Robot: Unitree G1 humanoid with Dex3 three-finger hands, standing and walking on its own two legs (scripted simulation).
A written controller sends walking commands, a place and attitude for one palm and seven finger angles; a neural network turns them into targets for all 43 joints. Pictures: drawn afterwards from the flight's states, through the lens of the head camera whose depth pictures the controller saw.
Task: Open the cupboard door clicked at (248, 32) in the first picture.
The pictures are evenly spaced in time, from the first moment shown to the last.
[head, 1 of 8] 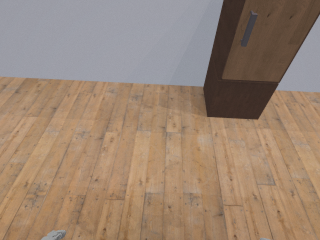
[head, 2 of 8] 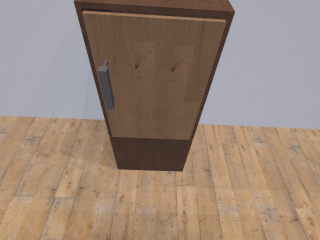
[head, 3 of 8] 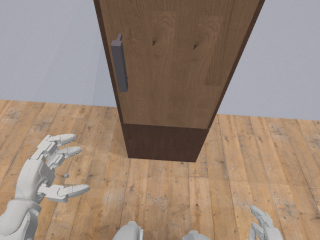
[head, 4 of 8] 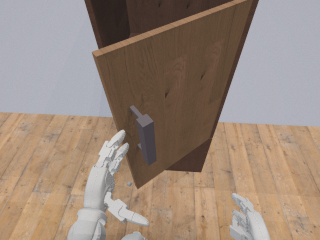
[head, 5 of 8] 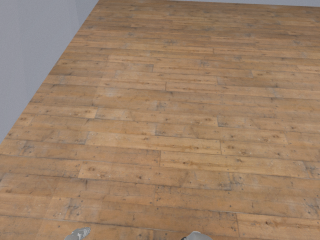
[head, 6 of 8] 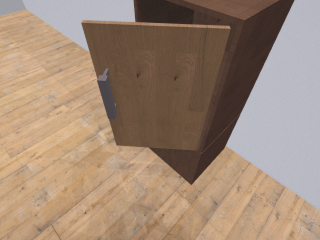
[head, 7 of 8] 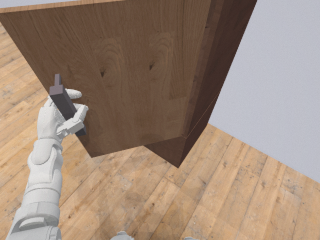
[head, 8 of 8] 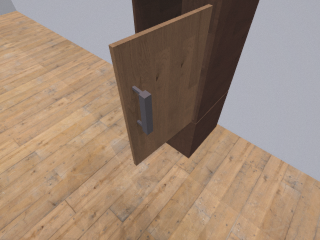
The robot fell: no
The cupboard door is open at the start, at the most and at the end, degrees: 0 85 84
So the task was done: yes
